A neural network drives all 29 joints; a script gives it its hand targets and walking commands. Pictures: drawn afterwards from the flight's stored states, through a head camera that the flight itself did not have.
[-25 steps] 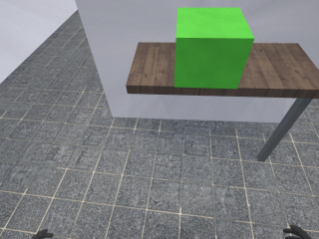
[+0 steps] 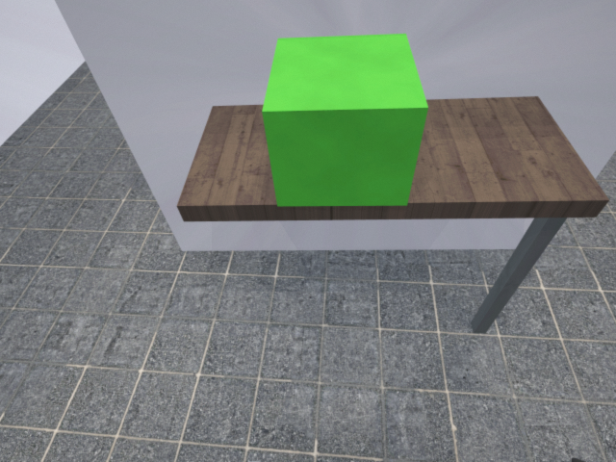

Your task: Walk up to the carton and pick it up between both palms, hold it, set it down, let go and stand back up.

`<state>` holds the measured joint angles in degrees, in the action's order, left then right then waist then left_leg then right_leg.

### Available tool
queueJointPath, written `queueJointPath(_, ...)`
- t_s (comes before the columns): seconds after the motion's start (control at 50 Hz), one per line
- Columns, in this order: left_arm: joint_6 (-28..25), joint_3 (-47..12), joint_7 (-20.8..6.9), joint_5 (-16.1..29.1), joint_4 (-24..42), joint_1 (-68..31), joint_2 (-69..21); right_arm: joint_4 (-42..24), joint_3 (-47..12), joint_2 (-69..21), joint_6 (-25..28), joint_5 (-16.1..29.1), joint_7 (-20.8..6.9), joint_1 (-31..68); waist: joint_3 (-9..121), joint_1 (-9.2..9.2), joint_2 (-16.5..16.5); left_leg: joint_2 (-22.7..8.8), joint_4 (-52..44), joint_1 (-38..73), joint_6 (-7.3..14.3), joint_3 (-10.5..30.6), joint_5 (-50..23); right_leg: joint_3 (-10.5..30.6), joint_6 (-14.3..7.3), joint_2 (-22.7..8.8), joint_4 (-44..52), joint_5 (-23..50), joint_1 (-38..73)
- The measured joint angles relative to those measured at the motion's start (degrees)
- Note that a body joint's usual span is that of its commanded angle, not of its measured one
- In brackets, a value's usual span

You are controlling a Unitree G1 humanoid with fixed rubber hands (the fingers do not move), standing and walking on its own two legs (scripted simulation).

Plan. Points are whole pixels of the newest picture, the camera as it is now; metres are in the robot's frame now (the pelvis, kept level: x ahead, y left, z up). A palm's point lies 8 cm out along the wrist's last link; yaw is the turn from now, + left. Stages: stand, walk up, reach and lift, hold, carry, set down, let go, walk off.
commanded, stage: walk up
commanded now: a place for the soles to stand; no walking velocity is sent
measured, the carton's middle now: (341, 120) +0.77 -0.05 +0.02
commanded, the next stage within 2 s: none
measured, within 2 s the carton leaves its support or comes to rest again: neither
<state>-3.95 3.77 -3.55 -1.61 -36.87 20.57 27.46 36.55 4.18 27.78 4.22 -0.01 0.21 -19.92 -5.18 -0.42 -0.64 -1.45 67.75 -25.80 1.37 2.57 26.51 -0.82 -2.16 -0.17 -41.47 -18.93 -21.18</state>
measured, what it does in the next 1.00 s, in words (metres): walks ahead: left foot, then right foot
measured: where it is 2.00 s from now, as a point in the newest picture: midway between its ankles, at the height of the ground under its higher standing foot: (341, 450)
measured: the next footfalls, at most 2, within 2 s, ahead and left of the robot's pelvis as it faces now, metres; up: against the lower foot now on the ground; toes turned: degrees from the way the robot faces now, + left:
left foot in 0.38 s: +0.22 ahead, +0.13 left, +0.00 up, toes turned -2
right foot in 0.74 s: +0.29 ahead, -0.15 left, +0.00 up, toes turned -2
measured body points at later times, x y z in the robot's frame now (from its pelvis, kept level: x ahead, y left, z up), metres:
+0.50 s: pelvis +0.12 +0.01 +0.01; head +0.14 +0.03 +0.46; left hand +0.20 +0.35 -0.08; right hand +0.24 -0.33 -0.05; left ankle +0.18 +0.13 -0.72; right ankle +0.08 -0.10 -0.67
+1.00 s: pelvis +0.24 -0.06 +0.01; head +0.28 -0.08 +0.46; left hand +0.27 +0.29 -0.05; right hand +0.35 -0.39 -0.08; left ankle +0.27 +0.09 -0.66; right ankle +0.24 -0.14 -0.72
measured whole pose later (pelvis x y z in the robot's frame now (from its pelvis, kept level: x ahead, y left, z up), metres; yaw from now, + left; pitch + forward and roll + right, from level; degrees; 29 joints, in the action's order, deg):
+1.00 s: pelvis +0.24 -0.06 +0.01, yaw +0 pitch +0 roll +2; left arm -3.0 3.8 -1.4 -1.6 -36.8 26.2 27.3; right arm 36.6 3.8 26.9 3.2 0.0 0.0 -18.7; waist -5.6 -1.8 -0.5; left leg 3.2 57.0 -29.7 1.3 3.4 22.4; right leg -2.5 -2.8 -0.7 -34.0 -18.0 -15.8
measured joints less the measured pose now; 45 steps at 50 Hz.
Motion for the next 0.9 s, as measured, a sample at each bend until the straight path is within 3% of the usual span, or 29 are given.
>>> queueJointPath(0.08,0.0,0.01,0.56,0.0,0.02,4.05,-0.11,0.01,-0.02,0.03,0.0,0.0,-0.38,1.81,0.02,-0.45,-0.09,0.78,-1.64,-5.97,0.0,0.12,-5.91,-0.08,-0.54,0.34,6.65,1.97,4.04)
queueJointPath(0.2,0.0,0.0,0.56,0.0,0.03,6.47,-0.13,-0.01,-0.01,0.05,-0.16,0.0,-0.91,3.08,0.05,-0.99,-0.15,0.73,-16.04,-6.96,0.0,0.16,-11.12,-0.14,-1.22,1.72,10.76,1.83,7.2)
queueJointPath(0.32,0.04,0.0,0.56,0.0,0.03,5.88,-0.13,0.0,-0.02,0.05,-0.08,0.0,-1.14,4.8,0.11,-1.08,-0.13,0.76,-27.8,-4.65,0.0,0.17,-11.76,-0.74,-1.23,3.19,11.1,-0.21,8.24)
queueJointPath(0.38,0.41,0.0,0.57,-0.01,-0.01,4.79,-0.14,0.01,-0.01,0.01,0.72,0.0,-0.79,4.6,-0.14,-1.04,0.16,1.26,-36.03,1.06,-0.02,0.1,-17.82,-0.81,-1.18,2.91,6.45,-3.89,8.48)
queueJointPath(0.46,1.35,0.01,0.57,-0.01,-0.01,1.19,-1.07,0.06,-0.01,-0.18,1.17,0.0,-0.23,2.38,-0.86,-1.0,1.11,2.65,-32.57,5.4,-0.1,-0.28,-14.51,-0.3,-1.18,1.74,-12.37,-6.53,4.85)
queueJointPath(0.5,1.47,0.02,0.53,0.0,0.04,0.43,-0.52,0.04,-0.02,-0.19,1.16,0.0,-0.17,1.33,-0.68,-1.06,1.18,1.85,-32.73,8.03,-0.1,-0.31,-12.58,-0.23,-1.17,1.71,-15.89,-6.64,2.86)
queueJointPath(0.72,1.63,0.01,-0.59,0.0,0.05,-1.3,1.12,0.02,-0.03,-0.21,0.99,0.0,-0.73,-0.88,-0.5,-1.16,1.98,1.15,-30.92,10.3,-0.1,-0.43,-7.1,0.65,-1.17,-1.64,-2.88,-6.37,-1.87)
queueJointPath(0.78,1.13,0.02,-0.48,0.0,0.02,-0.13,0.94,0.17,-0.02,-0.46,-0.06,0.0,-0.51,-0.54,-0.7,-1.19,0.5,-0.06,-22.32,7.58,-0.1,0.37,-2.01,-1.01,-0.65,-0.61,-0.57,3.06,-1.23)
queueJointPath(0.84,1.07,0.0,0.05,0.0,0.03,1.84,0.06,0.08,-0.36,-0.88,-1.07,0.0,-0.21,0.0,-0.48,-1.5,0.33,2.94,-10.56,2.82,-0.1,0.7,0.92,-1.53,-0.46,-0.56,0.78,0.57,0.67)
queueJointPath(0.9,0.97,0.02,0.75,0.0,0.04,3.96,-0.17,0.05,-0.37,-0.85,-0.99,0.0,-0.11,0.63,-0.47,-1.45,0.29,4.65,-7.88,-0.51,-0.11,0.81,-1.11,-1.6,-0.45,-0.56,5.5,1.53,3.48)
